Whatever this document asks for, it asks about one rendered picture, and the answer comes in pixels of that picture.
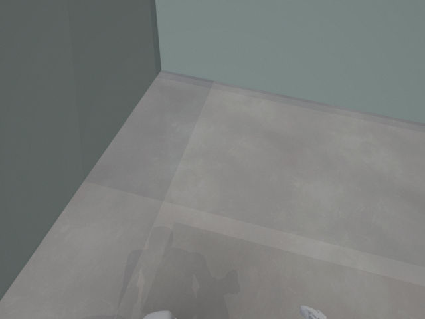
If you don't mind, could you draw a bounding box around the robot right hand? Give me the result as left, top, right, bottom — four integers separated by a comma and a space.
299, 306, 326, 319

